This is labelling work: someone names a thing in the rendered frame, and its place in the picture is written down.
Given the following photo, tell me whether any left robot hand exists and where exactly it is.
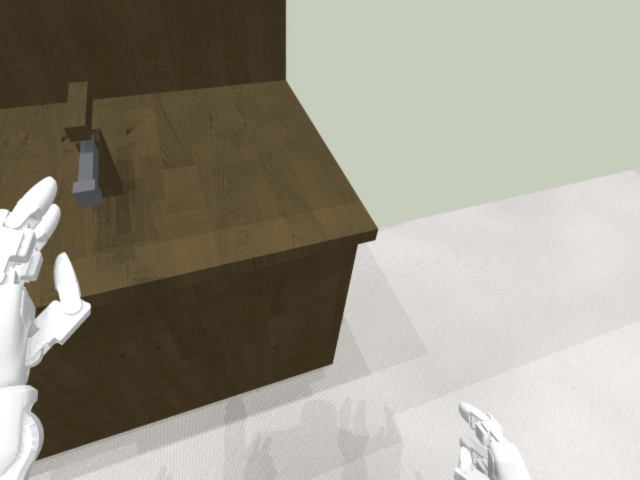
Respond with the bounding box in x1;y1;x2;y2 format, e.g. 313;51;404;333
0;176;91;387

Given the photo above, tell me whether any left robot forearm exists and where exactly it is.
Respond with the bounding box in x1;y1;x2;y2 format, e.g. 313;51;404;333
0;385;44;480

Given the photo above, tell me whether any tap lever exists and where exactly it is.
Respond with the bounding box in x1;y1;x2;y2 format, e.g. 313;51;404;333
72;135;102;208

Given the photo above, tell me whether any right robot hand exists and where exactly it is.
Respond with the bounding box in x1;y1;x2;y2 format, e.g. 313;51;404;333
454;402;531;480

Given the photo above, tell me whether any counter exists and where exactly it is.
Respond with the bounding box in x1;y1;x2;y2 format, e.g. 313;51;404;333
0;0;378;461

